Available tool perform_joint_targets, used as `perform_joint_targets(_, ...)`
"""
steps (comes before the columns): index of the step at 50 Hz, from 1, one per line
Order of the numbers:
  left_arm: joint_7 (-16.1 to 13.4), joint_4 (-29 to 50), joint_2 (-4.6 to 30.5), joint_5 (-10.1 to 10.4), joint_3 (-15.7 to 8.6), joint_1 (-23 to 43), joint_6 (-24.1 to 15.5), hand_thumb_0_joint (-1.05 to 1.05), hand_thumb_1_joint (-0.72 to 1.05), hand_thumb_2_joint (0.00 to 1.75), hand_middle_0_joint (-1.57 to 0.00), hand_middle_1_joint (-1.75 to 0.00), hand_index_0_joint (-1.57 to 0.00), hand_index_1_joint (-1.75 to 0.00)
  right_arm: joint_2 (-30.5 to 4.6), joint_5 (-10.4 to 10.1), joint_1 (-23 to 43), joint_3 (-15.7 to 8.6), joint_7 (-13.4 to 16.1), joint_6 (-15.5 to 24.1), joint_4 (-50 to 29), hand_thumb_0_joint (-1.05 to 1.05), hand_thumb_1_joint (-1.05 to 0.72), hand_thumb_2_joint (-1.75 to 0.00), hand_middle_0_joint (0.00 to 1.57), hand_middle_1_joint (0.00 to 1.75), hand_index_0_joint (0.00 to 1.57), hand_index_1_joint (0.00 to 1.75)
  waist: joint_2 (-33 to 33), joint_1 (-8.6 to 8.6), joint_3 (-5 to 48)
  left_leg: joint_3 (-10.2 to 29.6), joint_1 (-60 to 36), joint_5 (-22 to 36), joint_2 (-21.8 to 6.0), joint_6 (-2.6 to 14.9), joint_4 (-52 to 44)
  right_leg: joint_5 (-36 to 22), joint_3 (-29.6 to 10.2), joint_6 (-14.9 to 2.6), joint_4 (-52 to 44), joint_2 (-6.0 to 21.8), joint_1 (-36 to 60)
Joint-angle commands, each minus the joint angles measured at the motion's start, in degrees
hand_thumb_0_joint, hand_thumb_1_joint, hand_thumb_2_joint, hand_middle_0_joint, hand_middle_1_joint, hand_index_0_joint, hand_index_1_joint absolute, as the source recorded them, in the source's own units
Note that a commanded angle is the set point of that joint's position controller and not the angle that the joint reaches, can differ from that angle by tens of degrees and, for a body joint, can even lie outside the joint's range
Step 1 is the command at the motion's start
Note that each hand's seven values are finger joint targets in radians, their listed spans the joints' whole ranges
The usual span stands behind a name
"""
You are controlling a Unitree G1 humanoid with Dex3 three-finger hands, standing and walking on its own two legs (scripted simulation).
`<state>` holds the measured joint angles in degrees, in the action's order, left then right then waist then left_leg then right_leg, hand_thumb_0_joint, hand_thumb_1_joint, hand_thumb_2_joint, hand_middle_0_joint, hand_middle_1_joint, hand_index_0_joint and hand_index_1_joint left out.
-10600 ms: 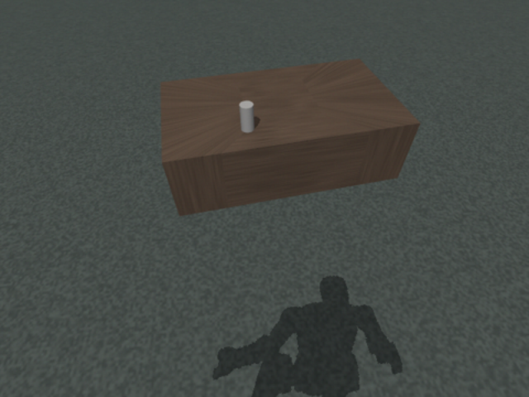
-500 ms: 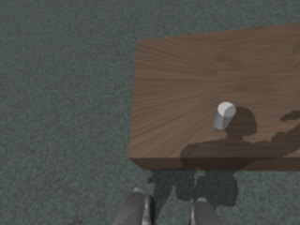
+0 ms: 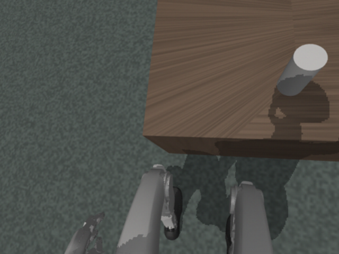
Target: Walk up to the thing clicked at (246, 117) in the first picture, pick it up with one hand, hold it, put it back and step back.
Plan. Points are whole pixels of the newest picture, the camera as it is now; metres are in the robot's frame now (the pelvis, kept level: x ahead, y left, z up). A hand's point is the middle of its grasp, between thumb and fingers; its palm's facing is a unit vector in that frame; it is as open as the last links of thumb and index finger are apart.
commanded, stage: approach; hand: right
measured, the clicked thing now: (298, 72) +0.54 -0.23 -0.10
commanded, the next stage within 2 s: close in in 0.08 s
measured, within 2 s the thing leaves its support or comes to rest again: neither
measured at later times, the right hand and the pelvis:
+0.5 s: hand (318, 83) +0.51 -0.27 -0.10, palm faces +0.12 +0.99 -0.03, open 16.9 cm; pelvis -0.06 +0.00 -0.13, yaw +1 degrees
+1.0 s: hand (304, 79) +0.52 -0.23 -0.09, palm faces +0.14 +0.99 -0.01, open 17.1 cm; pelvis -0.03 +0.00 -0.10, yaw -3 degrees
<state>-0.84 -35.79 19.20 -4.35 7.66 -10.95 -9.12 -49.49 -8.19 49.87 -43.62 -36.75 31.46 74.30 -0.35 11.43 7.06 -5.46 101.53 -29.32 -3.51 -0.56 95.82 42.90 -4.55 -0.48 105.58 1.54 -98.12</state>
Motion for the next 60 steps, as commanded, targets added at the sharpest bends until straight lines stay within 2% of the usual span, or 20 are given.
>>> perform_joint_targets(1,-0.14,-0.7,13.62,-0.55,-5.26,-13.7,0.02,0.0,0.89,0.91,-0.18,-0.29,-0.18,-0.29,-24.87,-0.02,23.33,-1.82,1.99,3.32,-17.48,0.0,0.47,-0.05,0.07,0.04,0.06,0.04,23.18,-1.72,47.27,2.76,-22.49,18.5,1.98,3.0,1.45,-36.01,-0.42,1.13,-8.02,-0.32,24.18)
perform_joint_targets(2,0.27,-1.09,12.26,-0.59,-4.34,-13.66,0.18,0.0,0.88,0.91,-0.19,-0.29,-0.18,-0.29,-22.54,0.11,25.64,-1.24,2.68,3.18,-18.85,0.0,0.46,-0.05,0.07,0.04,0.06,0.04,22.78,-1.18,47.51,2.3,-20.43,18.17,1.93,2.94,2.42,-36.63,-1.18,1.35,-7.57,-0.25,24.66)
perform_joint_targets(3,0.4,-1.63,13.41,-0.82,-5.32,-13.92,0.31,0.0,0.89,0.91,-0.18,-0.29,-0.18,-0.29,-20.41,0.79,23.32,0.22,3.22,2.25,-15.57,0.0,0.44,-0.05,0.07,0.04,0.06,0.04,22.89,-0.19,46.69,2.02,-18.52,17.6,1.95,3.01,3.55,-36.41,-1.22,1.36,-6.03,-0.13,24.09)
perform_joint_targets(5,0.75,-2.02,14.02,-1.02,-6.11,-13.49,0.78,0.0,0.89,0.91,-0.19,-0.29,-0.18,-0.3,-16.45,2.03,23.74,2.92,4.64,0.98,-11.04,0.0,0.42,-0.05,0.07,0.04,0.06,0.04,18.68,2.03,41.48,1.7,-16.14,14.39,1.8,2.74,4.44,-28.39,-0.76,0.65,-3.78,-0.68,15.02)
perform_joint_targets(7,1.23,-1.75,12.5,-0.92,-4.13,-12.52,0.87,0.0,0.91,0.9,-0.2,-0.3,-0.19,-0.3,-16.22,3.03,29.78,4.82,5.94,0.98,-14.66,0.0,0.4,-0.05,0.08,0.04,0.06,0.04,18.71,3.23,39.1,1.48,-12.53,10.75,1.39,2.34,5.65,-21.69,-0.81,0.43,-2.85,-0.99,10.71)
perform_joint_targets(11,1.96,-0.78,13.48,-1.09,-3.48,-12.07,1.71,0.0,0.9,0.88,-0.2,-0.3,-0.21,-0.3,-18.24,5.5,30.64,5.84,9.3,0.54,-12.57,0.0,0.37,-0.05,0.08,0.03,0.07,0.03,16.92,3.42,36.91,1.03,-10.85,4.88,0.99,1.52,8.32,-11.74,-0.4,-0.15,-0.09,-1.86,1.27)
perform_joint_targets(16,2.35,1.03,14.97,-1.25,-3.05,-11.83,2.79,0.0,0.91,0.88,-0.2,-0.31,-0.21,-0.3,-17.28,6.94,36.8,7.36,14.22,-0.16,-14.97,0.0,0.36,-0.05,0.08,0.03,0.06,0.03,20.51,3.56,36.27,0.3,-5.7,-1.06,0.81,1.28,10.96,-0.53,-1.88,-0.11,-1.07,-2.22,-0.19)
perform_joint_targets(21,2.15,1.81,15.31,-1.21,-4.15,-12.39,3.66,0.0,0.92,0.89,-0.2,-0.3,-0.2,-0.29,-15.34,9.39,42.29,10.22,19.35,-2.06,-23.57,0.0,0.43,-0.06,0.06,0.04,0.05,0.04,25.67,2.67,40.44,0.32,-3.09,-2.05,0.72,1.8,12.38,3.2,-3.14,0.32,-3.65,-2.06,4.28)
perform_joint_targets(25,1.72,1.14,14.59,-0.79,-4.68,-15.01,4.32,0.0,0.9,0.9,-0.19,-0.3,-0.2,-0.29,-9.98,8.74,40.31,12.26,21.78,-4.82,-23.46,0.0,0.49,-0.06,0.05,0.05,0.04,0.05,23.35,3.72,41.32,0.11,-4.13,1.04,0.68,1.94,12.71,-1.4,-2.77,0.15,-2.34,-2.19,3.15)
perform_joint_targets(26,1.65,0.76,14.21,-0.55,-4.81,-15.44,4.57,0.0,0.89,0.9,-0.19,-0.3,-0.19,-0.29,-9.58,8.61,39.06,12.49,22.11,-5.41,-23.48,0.0,0.5,-0.06,0.05,0.05,0.04,0.05,22.82,2.95,41.38,0.36,-5.56,1.46,0.64,2.04,12.07,-2.58,-1.84,-0.03,-2.18,-2.37,2.34)
perform_joint_targets(31,1.51,1.27,13.14,0.18,-5.3,-16.38,5.12,0.0,0.89,0.91,-0.2,-0.3,-0.19,-0.3,-2.53,7.55,31.09,14.02,23.24,-7.31,-18.05,0.0,0.47,-0.07,0.05,0.05,0.04,0.05,15.1,3.88,34.17,0.42,-7.15,3.7,0.5,1.89,10.51,-7.47,0.14,-0.91,-0.3,-2.85,-3.6)
perform_joint_targets(36,1.91,2.21,12.55,0.9,-6.22,-16.04,5.64,0.0,0.89,0.91,-0.2,-0.3,-0.2,-0.3,-0.68,6.31,27.74,13.4,23.86,-6.2,-19.44,0.0,0.45,-0.07,0.05,0.05,0.04,0.05,11.26,3.16,32.29,1.3,-8.85,3.77,0.31,1.77,8.88,-8.43,1.65,-1.6,-0.52,-3.12,-5.77)
perform_joint_targets(40,2.2,1.8,12.0,0.78,-7.34,-16.98,5.99,0.0,0.89,0.91,-0.2,-0.3,-0.2,-0.3,0.97,5.82,30.55,13.76,24.47,-4.01,-24.53,0.0,0.45,-0.06,0.06,0.04,0.05,0.04,12.78,2.8,37.0,1.67,-10.21,7.44,-0.04,2.04,9.68,-13.09,1.81,-1.1,-0.35,-3.01,-1.28)
perform_joint_targets(46,2.31,1.19,11.64,0.16,-8.27,-16.75,6.51,0.0,0.89,0.91,-0.2,-0.3,-0.2,-0.3,3.81,6.73,36.8,16.62,26.17,-2.09,-28.47,0.0,0.41,-0.07,0.06,0.04,0.04,0.05,16.99,2.98,42.15,2.23,-8.73,8.5,-0.61,2.53,10.19,-14.98,1.42,-0.18,-1.46,-3.0,5.14)
perform_joint_targets(47,2.31,0.31,11.49,0.05,-8.24,-16.8,6.59,0.0,0.89,0.91,-0.2,-0.3,-0.19,-0.3,5.21,6.92,34.94,17.28,26.32,-2.31,-25.74,0.0,0.42,-0.07,0.06,0.05,0.04,0.05,16.25,3.28,40.99,2.17,-8.92,8.56,-0.66,2.4,9.91,-14.9,1.79,-0.28,-1.06,-3.04,4.68)
perform_joint_targets(48,2.33,1.21,11.45,0.03,-8.32,-16.47,6.63,0.0,0.84,0.95,-0.2,-0.29,-0.18,-0.31,3.79,7.1,36.89,16.77,26.66,-2.04,-28.47,0.0,0.38,-0.1,0.05,0.05,0.04,0.05,16.37,2.85,42.71,2.48,-9.95,8.85,-0.74,2.43,9.95,-15.37,2.07,-0.23,-0.93,-3.17,4.61)
perform_joint_targets(49,2.31,0.63,11.47,-0.07,-8.15,-16.31,6.69,0.0,0.83,0.95,-0.2,-0.29,-0.18,-0.31,5.83,7.32,35.35,17.8,26.66,-2.33,-25.74,0.0,0.37,-0.11,0.06,0.05,0.04,0.05,16.52,3.03,41.46,2.24,-8.89,9.56,-0.88,2.45,10.38,-16.57,1.83,0.0,-1.08,-3.01,5.63)
perform_joint_targets(50,2.42,1.07,11.66,-0.05,-8.47,-15.65,6.82,0.0,0.84,0.95,-0.2,-0.29,-0.18,-0.31,4.65,7.42,35.41,17.26,26.89,-2.29,-26.8,0.0,0.39,-0.1,0.06,0.05,0.05,0.05,17.08,2.06,42.51,2.51,-8.31,9.0,-0.85,2.63,10.61,-16.4,1.65,0.13,-1.28,-2.99,5.97)
perform_joint_targets(52,2.49,0.95,12.11,-0.11,-8.56,-15.69,7.13,0.0,0.83,0.95,-0.2,-0.29,-0.18,-0.31,6.48,7.55,34.07,18.12,26.79,-2.68,-23.72,0.0,0.4,-0.07,0.09,0.04,0.07,0.04,16.12,3.12,40.41,2.04,-7.08,8.68,-0.86,2.57,10.58,-15.94,1.02,0.2,-1.34,-3.03,5.38)
perform_joint_targets(60,2.63,2.2,11.7,0.21,-7.77,-14.99,7.82,0.0,0.87,0.91,-0.21,-0.3,-0.2,-0.31,4.39,6.77,33.68,15.61,26.82,-2.46,-20.47,0.0,0.41,-0.04,0.31,0.13,0.28,0.13,9.43,3.39,39.54,2.61,-12.09,8.39,-0.75,1.84,9.77,-14.3,2.81,-1.09,1.14,-3.69,-1.92)
